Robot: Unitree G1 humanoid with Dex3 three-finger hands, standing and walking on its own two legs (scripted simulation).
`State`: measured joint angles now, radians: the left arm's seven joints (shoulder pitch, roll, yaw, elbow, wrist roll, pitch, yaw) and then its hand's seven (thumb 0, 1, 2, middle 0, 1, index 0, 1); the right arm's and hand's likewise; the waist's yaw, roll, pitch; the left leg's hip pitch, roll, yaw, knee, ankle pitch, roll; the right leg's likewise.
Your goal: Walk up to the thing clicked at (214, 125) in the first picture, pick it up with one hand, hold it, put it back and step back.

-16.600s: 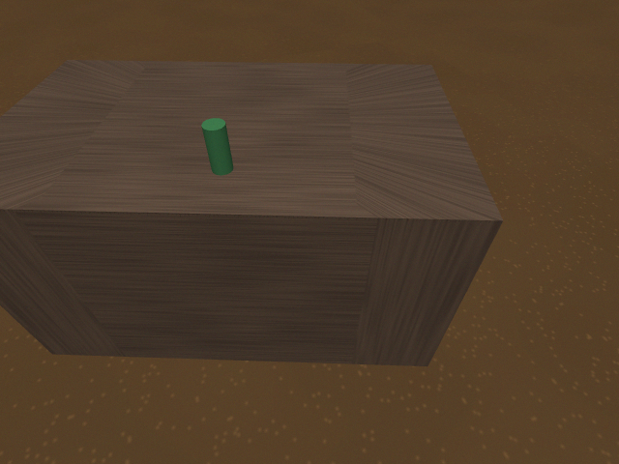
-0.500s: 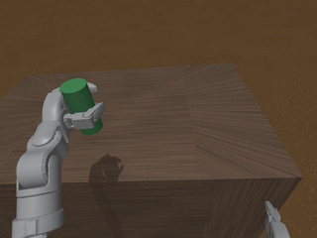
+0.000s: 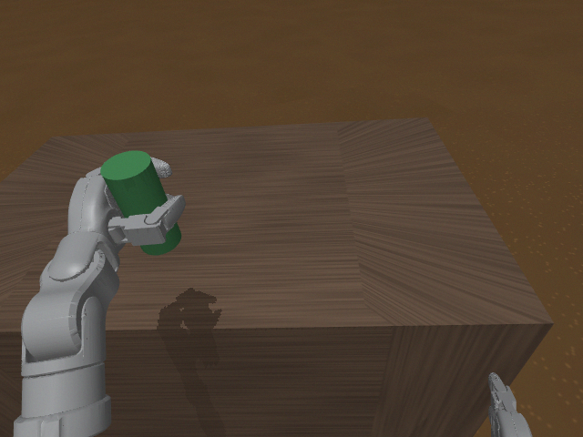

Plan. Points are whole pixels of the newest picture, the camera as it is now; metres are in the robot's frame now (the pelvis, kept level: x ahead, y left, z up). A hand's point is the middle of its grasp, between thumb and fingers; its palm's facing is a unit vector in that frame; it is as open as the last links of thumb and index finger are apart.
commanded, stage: hold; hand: left
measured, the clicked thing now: (145, 206) +0.33 +0.19 +0.23
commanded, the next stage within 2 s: crouch in 1.38 s
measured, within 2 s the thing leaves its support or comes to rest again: neither
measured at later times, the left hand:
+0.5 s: hand (158, 200) +0.34 +0.18 +0.23, palm faces +0.14 -0.99 +0.01, open 7.1 cm
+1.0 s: hand (167, 196) +0.35 +0.17 +0.23, palm faces +0.13 -0.99 +0.01, open 7.1 cm
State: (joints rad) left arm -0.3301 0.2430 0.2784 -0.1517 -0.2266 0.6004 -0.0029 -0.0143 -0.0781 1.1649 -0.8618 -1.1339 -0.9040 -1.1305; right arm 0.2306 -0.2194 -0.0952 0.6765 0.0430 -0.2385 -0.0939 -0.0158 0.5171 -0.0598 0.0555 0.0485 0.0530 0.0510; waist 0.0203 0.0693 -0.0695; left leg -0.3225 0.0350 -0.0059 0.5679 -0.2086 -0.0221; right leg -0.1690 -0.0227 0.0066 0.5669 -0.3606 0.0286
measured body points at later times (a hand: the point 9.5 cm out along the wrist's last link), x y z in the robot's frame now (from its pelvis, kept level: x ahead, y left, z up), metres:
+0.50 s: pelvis +0.00 +0.00 +0.00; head -0.04 -0.02 +0.45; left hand +0.33 +0.23 +0.23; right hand +0.17 -0.25 -0.07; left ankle +0.06 +0.13 -0.73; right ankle -0.03 -0.14 -0.73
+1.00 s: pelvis +0.00 +0.00 +0.00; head -0.04 -0.03 +0.45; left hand +0.33 +0.22 +0.23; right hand +0.18 -0.25 -0.07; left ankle +0.06 +0.13 -0.73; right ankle -0.03 -0.14 -0.73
